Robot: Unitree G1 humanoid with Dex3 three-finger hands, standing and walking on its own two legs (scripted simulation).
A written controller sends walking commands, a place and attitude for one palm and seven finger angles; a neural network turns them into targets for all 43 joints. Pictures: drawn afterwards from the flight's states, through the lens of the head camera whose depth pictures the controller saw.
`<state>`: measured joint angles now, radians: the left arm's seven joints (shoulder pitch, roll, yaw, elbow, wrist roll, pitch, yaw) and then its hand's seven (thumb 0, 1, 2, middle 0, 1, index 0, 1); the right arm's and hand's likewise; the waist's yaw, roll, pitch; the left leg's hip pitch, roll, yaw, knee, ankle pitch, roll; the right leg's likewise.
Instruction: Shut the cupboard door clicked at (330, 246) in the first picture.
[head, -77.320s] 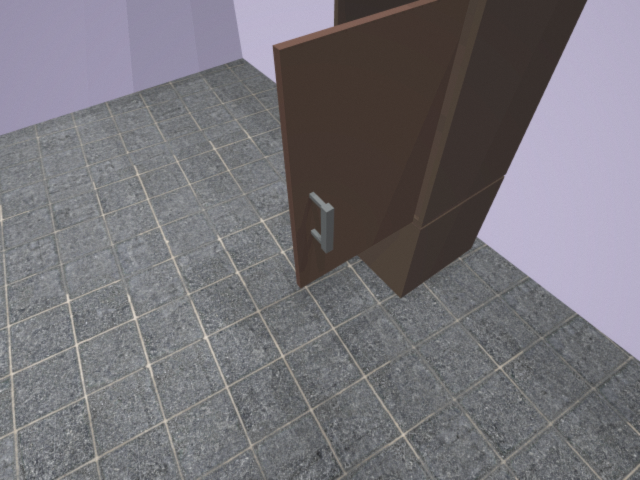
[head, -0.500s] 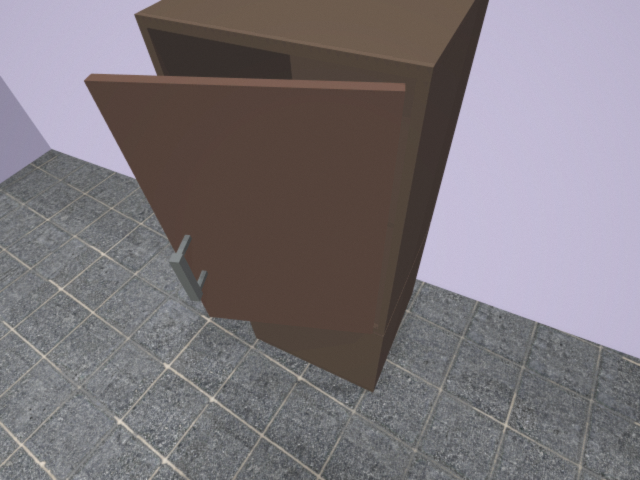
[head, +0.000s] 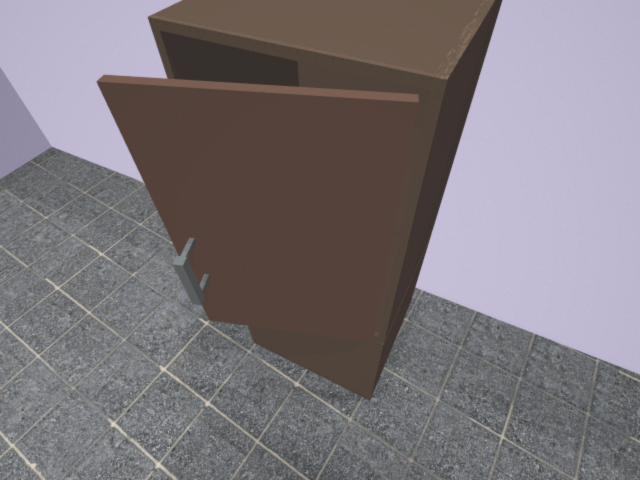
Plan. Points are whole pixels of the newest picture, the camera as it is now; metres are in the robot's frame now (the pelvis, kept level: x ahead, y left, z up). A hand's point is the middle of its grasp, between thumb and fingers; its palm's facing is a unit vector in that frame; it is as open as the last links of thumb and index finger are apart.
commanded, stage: raise the hand and make a fist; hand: left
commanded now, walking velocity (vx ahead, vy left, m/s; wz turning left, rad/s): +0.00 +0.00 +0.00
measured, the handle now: (194, 272) +0.47 +0.27 -0.10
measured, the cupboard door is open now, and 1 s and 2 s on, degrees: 18 18 18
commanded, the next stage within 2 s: bring the fist close to the handle in 1.94 s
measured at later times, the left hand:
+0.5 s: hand out of the picture +0.10 +0.20 -0.09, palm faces -0.05 -1.00 +0.00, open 5.9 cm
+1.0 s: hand out of the picture +0.12 +0.22 -0.08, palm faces -0.10 -0.99 -0.04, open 3.6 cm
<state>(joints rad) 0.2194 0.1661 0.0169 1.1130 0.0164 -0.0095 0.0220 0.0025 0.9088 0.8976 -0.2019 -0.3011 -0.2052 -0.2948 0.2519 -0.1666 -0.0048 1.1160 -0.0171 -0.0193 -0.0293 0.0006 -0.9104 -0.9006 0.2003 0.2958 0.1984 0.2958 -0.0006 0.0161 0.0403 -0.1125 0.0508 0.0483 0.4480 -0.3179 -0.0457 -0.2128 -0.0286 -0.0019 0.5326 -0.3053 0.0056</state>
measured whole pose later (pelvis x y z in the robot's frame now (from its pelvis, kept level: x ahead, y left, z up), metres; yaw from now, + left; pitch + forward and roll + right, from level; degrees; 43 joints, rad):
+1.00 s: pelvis -0.08 +0.04 -0.12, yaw +4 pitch +17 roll -3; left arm 0.40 0.26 0.12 -0.07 -0.25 -0.37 -0.34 0.01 0.90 0.90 -0.92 -1.09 -0.93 -1.08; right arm 0.26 -0.26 0.00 0.50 0.02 -0.24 -0.04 0.01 -0.90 -0.90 0.21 0.30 0.20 0.30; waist -0.02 0.02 -0.15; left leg -1.07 0.01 -0.03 1.35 -0.58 0.02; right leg -1.06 -0.06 -0.03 1.27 -0.51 0.04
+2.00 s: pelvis -0.07 +0.02 -0.13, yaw +4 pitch +19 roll -3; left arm 0.40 0.29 0.20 -0.08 -0.32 -0.35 -0.43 0.02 0.90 0.90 -1.30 -1.50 -1.30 -1.50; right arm 0.23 -0.25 0.00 0.45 0.03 -0.16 -0.05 0.01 -0.90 -0.90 0.20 0.30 0.20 0.30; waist -0.01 0.03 -0.17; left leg -1.10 0.04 -0.06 1.40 -0.63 -0.01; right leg -1.09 -0.04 -0.05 1.32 -0.55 0.03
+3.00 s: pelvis -0.07 +0.02 -0.14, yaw +3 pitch +25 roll -2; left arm -0.57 0.42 0.34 0.82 -0.20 -0.40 -0.46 0.02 0.90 0.90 -1.30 -1.50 -1.30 -1.50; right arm 0.26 -0.28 0.02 0.58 0.01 -0.07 -0.03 0.01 -0.91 -0.90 0.20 0.30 0.20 0.30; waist -0.09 0.02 -0.16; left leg -1.24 0.04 -0.04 1.40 -0.60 -0.02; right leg -1.25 -0.03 -0.03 1.34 -0.53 0.02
